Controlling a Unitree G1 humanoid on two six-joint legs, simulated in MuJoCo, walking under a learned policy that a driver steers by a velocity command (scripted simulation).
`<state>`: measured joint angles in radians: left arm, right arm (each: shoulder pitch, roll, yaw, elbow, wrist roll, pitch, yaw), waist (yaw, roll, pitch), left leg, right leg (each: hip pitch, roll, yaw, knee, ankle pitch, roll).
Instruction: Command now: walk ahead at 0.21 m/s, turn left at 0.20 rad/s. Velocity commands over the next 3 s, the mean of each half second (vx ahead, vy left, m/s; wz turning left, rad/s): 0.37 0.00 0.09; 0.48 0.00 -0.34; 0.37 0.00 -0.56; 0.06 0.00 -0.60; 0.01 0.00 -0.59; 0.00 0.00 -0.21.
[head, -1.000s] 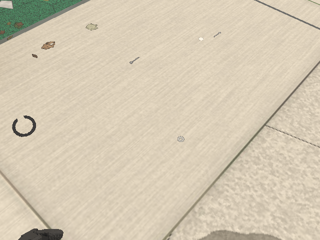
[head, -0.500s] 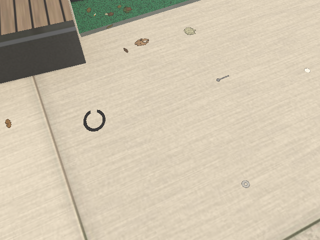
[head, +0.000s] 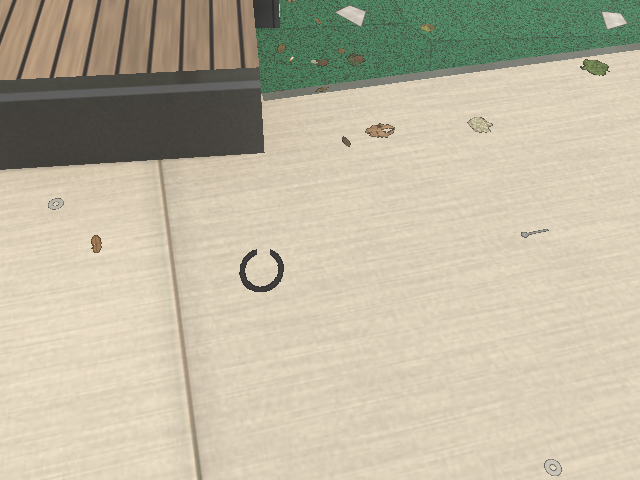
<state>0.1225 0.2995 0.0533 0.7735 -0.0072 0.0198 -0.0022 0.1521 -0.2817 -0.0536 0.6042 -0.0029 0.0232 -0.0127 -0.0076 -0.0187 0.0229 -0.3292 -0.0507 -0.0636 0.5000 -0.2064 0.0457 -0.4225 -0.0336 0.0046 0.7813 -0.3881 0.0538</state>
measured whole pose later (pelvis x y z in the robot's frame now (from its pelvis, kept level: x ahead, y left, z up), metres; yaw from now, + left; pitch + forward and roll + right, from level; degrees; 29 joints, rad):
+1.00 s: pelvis +0.43 +0.02 -0.01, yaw -12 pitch +2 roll +3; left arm 0.10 0.26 0.04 0.68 -0.02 -0.03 -0.05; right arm 0.32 -0.27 -0.07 0.85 0.01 -0.07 -0.01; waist -0.07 -0.03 0.04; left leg 0.12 -0.02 0.25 0.23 -0.37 -0.01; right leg -0.64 -0.07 -0.03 0.65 -0.02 -0.05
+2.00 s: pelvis +0.74 -0.09 -0.01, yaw -48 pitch +1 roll +2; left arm 0.21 0.30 0.07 0.60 0.00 0.06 0.01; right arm 0.09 -0.32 -0.08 0.76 -0.01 0.02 -0.02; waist 0.00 0.03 0.06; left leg -0.41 0.08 0.10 0.72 -0.40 -0.04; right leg -0.33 -0.01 0.00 0.61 -0.30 -0.04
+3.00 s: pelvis +0.72 -0.10 +0.00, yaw -70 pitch -1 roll +0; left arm 0.17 0.22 0.02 0.66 0.02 0.01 0.01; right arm 0.19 -0.28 -0.03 0.84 -0.01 0.00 -0.01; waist -0.03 0.02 0.02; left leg -0.19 0.07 0.00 0.47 -0.26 -0.07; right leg -0.20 0.04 0.04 0.51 -0.29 -0.03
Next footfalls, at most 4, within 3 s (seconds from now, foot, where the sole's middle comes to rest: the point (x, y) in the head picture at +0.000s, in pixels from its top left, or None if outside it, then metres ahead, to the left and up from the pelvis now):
0.08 right None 0.04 -0.13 -0.77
0.52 left None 0.33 0.14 -0.77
1.06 right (378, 409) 0.62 -0.12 -0.77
1.52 left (338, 297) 0.91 -0.04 -0.77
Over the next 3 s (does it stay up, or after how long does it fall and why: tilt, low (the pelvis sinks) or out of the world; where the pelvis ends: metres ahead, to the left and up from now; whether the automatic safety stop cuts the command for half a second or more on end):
stays up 0.72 -0.10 0.00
